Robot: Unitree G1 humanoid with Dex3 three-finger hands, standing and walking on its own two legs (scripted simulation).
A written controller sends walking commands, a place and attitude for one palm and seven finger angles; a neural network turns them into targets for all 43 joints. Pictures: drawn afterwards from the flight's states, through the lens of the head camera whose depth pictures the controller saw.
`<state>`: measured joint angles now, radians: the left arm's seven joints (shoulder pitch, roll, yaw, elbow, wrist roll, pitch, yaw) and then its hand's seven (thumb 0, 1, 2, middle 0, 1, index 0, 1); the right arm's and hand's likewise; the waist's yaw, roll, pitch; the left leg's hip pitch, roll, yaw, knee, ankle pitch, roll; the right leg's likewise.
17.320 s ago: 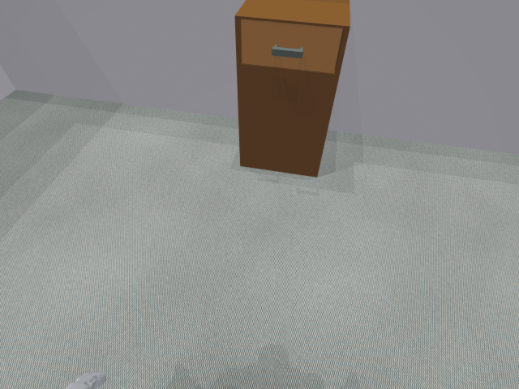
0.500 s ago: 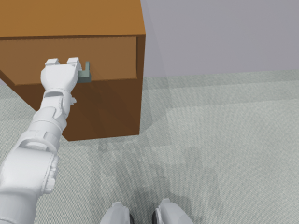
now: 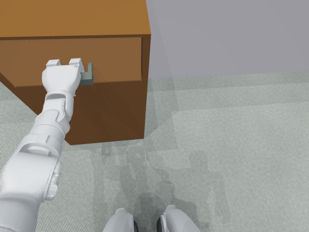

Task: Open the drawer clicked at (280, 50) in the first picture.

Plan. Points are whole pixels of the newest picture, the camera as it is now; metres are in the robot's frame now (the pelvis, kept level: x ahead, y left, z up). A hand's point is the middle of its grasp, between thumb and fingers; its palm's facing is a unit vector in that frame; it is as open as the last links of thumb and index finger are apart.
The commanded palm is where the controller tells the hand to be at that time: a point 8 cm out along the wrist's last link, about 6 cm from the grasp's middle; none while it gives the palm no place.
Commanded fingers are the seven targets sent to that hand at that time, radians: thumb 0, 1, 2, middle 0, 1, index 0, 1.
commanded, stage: pull the drawer open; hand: left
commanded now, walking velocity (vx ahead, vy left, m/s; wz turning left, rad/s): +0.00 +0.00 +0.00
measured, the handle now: (70, 73) +0.55 +0.19 +0.01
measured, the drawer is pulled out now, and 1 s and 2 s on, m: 0.00 0.02 0.06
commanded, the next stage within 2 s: none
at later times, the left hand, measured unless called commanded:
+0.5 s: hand (69, 98) +0.48 +0.20 -0.02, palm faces -0.05 -0.03 -1.00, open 5.6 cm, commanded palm +0.47 +0.20 +0.03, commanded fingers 0.00 0.90 0.90 -0.40 -1.35 -0.40 -1.35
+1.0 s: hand (69, 97) +0.48 +0.20 -0.02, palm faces -0.07 -0.02 -1.00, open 5.6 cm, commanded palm +0.46 +0.19 +0.03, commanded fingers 0.00 0.90 0.90 -0.40 -1.35 -0.40 -1.35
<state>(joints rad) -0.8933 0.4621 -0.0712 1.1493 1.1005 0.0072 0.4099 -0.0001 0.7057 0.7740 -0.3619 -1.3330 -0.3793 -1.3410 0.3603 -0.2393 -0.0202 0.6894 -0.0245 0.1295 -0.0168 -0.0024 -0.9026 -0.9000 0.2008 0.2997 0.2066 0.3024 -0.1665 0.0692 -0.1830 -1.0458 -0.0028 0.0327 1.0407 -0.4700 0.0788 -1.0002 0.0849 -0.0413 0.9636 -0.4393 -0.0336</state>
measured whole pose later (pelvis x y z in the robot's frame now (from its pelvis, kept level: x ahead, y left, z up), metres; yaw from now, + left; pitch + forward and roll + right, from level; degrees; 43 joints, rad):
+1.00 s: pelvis -0.01 +0.00 +0.00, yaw +0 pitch +26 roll -3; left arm -0.86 0.47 -0.06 1.16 1.10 -0.03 0.42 0.00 0.69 0.82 -0.36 -1.35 -0.41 -1.35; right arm 0.39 -0.25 -0.03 0.72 -0.02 0.12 -0.02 0.00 -0.90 -0.90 0.20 0.30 0.21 0.30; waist -0.16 0.07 -0.18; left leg -1.05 0.00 0.04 1.05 -0.45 0.07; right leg -1.01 0.08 -0.04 0.99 -0.43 -0.04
